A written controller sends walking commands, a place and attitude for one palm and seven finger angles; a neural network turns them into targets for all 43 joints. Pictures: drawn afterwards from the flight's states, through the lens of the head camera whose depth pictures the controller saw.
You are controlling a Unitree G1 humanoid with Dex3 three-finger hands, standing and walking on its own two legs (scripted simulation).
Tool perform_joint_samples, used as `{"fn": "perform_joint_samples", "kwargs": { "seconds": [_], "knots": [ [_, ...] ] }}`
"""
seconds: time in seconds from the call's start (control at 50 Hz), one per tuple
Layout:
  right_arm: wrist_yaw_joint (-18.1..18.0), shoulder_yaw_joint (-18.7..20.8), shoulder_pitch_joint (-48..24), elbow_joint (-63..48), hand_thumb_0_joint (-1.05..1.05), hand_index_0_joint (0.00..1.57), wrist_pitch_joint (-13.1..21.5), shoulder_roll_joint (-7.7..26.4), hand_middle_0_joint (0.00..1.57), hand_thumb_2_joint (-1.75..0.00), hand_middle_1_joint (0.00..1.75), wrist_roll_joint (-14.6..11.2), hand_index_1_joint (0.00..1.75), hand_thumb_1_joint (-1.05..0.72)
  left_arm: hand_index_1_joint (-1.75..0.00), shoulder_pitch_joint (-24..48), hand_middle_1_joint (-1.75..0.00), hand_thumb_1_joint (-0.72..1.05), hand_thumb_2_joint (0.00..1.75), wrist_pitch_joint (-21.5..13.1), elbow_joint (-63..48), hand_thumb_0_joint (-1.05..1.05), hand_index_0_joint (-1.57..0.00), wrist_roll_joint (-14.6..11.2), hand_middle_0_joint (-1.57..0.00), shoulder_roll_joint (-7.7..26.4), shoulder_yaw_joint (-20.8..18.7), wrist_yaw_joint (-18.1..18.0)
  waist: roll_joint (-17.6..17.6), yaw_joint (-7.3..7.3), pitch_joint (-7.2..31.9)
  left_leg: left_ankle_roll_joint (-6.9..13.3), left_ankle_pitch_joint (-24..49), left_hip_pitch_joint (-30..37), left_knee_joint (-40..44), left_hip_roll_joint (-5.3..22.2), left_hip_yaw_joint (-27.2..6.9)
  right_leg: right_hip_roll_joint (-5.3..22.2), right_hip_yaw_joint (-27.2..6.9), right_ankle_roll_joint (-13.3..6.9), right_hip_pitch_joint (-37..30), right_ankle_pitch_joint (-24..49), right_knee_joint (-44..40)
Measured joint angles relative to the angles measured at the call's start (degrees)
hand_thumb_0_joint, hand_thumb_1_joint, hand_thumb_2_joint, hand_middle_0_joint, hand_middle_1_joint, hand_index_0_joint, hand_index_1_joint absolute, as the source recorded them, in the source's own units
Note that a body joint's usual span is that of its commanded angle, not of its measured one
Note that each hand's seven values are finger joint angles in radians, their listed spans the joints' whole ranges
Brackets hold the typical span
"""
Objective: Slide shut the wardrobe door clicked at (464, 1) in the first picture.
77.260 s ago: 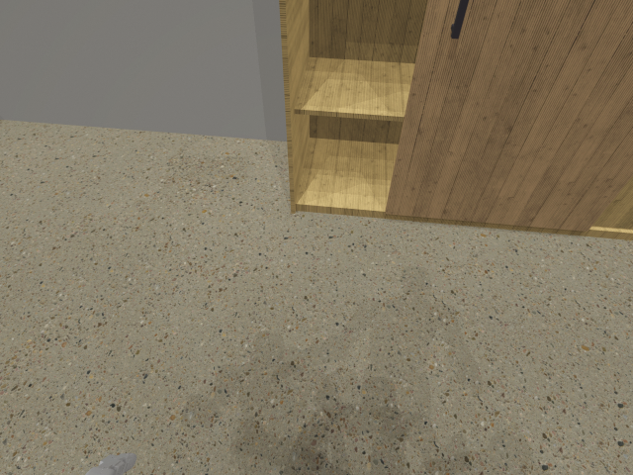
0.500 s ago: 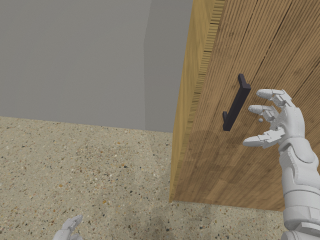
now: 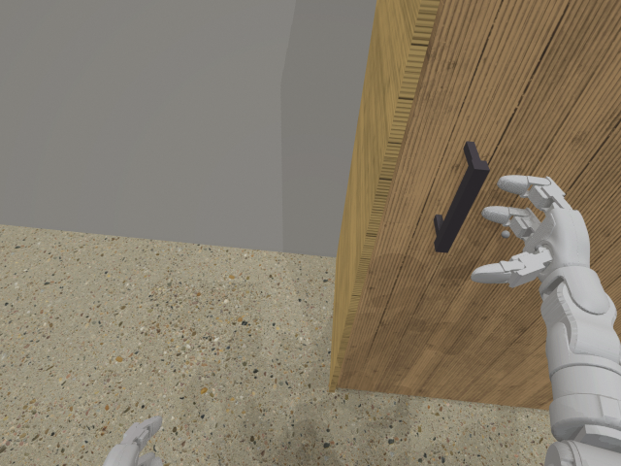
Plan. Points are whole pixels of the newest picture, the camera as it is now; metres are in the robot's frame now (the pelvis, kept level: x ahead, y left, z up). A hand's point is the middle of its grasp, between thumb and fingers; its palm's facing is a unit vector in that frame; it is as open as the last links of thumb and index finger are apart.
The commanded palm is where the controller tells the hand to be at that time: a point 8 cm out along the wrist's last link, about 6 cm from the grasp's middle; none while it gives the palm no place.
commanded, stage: move the hooked fingers beside the handle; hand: right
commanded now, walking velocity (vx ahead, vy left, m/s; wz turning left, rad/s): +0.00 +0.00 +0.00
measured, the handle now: (455, 200) +0.45 -0.15 +0.13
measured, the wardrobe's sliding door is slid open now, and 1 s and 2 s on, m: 0.00 0.00 0.00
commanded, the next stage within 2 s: feel for the door with the fingertips in 0.20 s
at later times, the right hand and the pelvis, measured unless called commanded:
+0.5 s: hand (496, 232) +0.40 -0.19 +0.13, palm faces +0.00 +1.00 +0.00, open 14.0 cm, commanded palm +0.37 -0.24 +0.13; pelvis +0.01 -0.01 +0.00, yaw +0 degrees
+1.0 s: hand (477, 222) +0.41 -0.17 +0.13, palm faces +0.02 +1.00 +0.00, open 14.0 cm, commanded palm +0.38 -0.22 +0.13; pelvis +0.00 +0.00 +0.00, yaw +0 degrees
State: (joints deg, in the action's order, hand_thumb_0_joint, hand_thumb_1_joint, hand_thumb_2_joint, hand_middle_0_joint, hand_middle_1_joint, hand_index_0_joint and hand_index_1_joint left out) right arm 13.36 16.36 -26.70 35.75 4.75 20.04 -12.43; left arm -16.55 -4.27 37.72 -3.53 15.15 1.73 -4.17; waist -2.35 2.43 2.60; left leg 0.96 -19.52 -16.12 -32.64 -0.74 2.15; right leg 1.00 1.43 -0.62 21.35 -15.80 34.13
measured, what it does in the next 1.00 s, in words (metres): stands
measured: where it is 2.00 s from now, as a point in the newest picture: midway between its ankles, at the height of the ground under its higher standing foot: outside the picture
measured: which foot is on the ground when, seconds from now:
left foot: down 0.00-1.00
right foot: down 0.00-1.00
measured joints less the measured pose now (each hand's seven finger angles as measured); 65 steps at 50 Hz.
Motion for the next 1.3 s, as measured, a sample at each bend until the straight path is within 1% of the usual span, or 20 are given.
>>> {"fn": "perform_joint_samples", "kwargs": {
  "seconds": [0.24,0.34,0.44,0.68,0.74,0.82,0.88,0.94,1.12,1.22,1.3],
  "knots": [
    [1.3,0.7,-2.3,2.7,-0.01,0.30,1.2,1.3,0.30,-0.30,1.20,-0.2,1.20,0.50,-0.30,-0.6,-0.30,0.91,0.89,0.0,0.6,0.01,-0.21,0.0,-0.20,0.4,-0.2,-0.3,0.3,0.26,-0.4,0.0,-0.1,-1.1,-0.4,-0.1,0.3,0.1,-0.3,0.0,1.4,-0.3,0.8],
    [1.5,0.7,-1.8,2.2,-0.01,0.30,0.9,1.3,0.30,-0.30,1.20,-0.3,1.20,0.50,-0.30,-1.1,-0.30,0.91,0.89,0.1,0.2,0.01,-0.20,-0.1,-0.20,0.4,-0.3,0.0,0.3,0.45,0.0,-0.1,-0.3,-1.3,-0.4,-0.1,0.0,0.1,0.0,-0.1,1.5,-0.6,0.9],
    [0.6,-0.3,-0.2,-0.6,-0.01,0.30,0.4,-0.2,0.30,-0.30,1.20,-0.5,1.20,0.50,-0.30,-1.3,-0.30,0.91,0.89,0.1,-0.1,0.01,-0.20,0.0,-0.20,0.2,-0.5,0.4,0.2,0.22,0.3,-0.3,-0.5,-1.1,-0.4,0.1,-0.1,-0.1,0.1,-0.3,1.4,-0.9,1.1],
    [-4.6,-4.8,1.9,-6.5,-0.01,0.30,-1.0,-4.9,0.30,-0.30,1.20,0.9,1.20,0.50,-0.30,0.7,-0.30,0.91,0.89,-0.2,-0.2,0.01,-0.20,0.3,-0.20,-1.0,-0.4,1.3,0.1,-0.39,0.3,-0.6,-0.8,-0.3,-0.5,0.5,-0.2,-0.5,0.2,-0.5,0.6,-1.2,1.2],
    [-5.4,-5.0,1.8,-6.4,-0.01,0.30,-1.4,-5.5,0.30,-0.30,1.20,1.1,1.20,0.50,-0.30,1.3,-0.30,0.91,0.89,0.1,-0.2,0.01,-0.20,0.4,-0.20,-1.2,0.0,1.3,0.1,-0.43,0.4,-0.6,-0.8,-0.1,-0.5,0.5,-0.3,-0.5,0.2,-0.5,0.3,-1.1,1.0],
    [-6.3,-5.0,0.5,-5.1,-0.01,0.30,-1.9,-4.9,0.30,-0.30,1.20,1.7,1.20,0.50,-0.30,1.9,-0.30,0.91,0.89,0.5,-0.3,0.01,-0.21,0.4,-0.20,-1.5,0.2,1.2,0.1,-0.30,0.1,-0.4,-0.8,0.1,-0.6,0.4,-0.2,-0.4,0.1,-0.3,0.1,-1.0,0.9],
    [-6.4,-5.2,-0.8,-4.0,-0.01,0.30,-1.6,-4.7,0.30,-0.30,1.20,1.6,1.20,0.50,-0.30,1.8,-0.30,0.91,0.89,0.5,-0.2,0.01,-0.21,0.4,-0.20,-1.4,0.1,1.1,0.0,-0.39,-0.1,-0.3,-0.7,0.1,-0.6,0.3,0.0,-0.3,-0.1,-0.3,0.2,-0.9,0.9],
    [-6.0,-4.8,-1.9,-2.5,-0.01,0.30,-1.3,-4.6,0.30,-0.30,1.20,1.4,1.20,0.50,-0.30,1.5,-0.30,0.91,0.89,0.7,0.3,0.01,-0.21,0.3,-0.20,-1.2,0.1,1.1,0.1,-0.42,0.1,-0.2,-0.7,-0.1,-0.6,0.3,0.1,-0.3,-0.1,-0.2,0.3,-0.7,0.8],
    [-4.1,-3.6,-4.5,1.9,-0.01,0.33,0.3,-2.9,0.34,-0.30,1.23,1.2,1.22,0.50,-0.30,-0.1,-0.30,0.91,0.89,1.6,0.8,0.01,-0.20,0.2,-0.20,-0.2,-0.3,0.9,0.2,0.11,-0.1,0.1,-0.6,-0.9,-0.9,0.0,0.5,0.0,-0.5,0.1,1.2,-0.5,1.2],
    [-4.4,-3.7,-6.0,3.8,-0.01,0.35,1.2,-2.7,0.36,-0.30,1.24,1.2,1.24,0.50,-0.30,-1.1,-0.30,0.91,0.89,1.5,1.3,0.01,-0.20,0.1,-0.20,0.2,-0.7,1.0,0.1,0.07,-0.1,0.2,-0.4,-1.7,-1.3,-0.1,0.7,0.0,-0.8,0.2,2.1,-0.3,1.5],
    [-4.5,-3.5,-5.6,3.9,-0.01,0.34,1.7,-2.6,0.35,-0.30,1.24,1.3,1.23,0.50,-0.30,-1.5,-0.30,0.91,0.89,1.5,1.4,0.01,-0.20,0.1,-0.20,0.1,-0.8,1.2,0.1,0.25,0.1,0.2,-0.3,-2.0,-1.3,-0.2,0.5,0.1,-0.6,0.2,2.2,-0.1,1.4]
  ]
}}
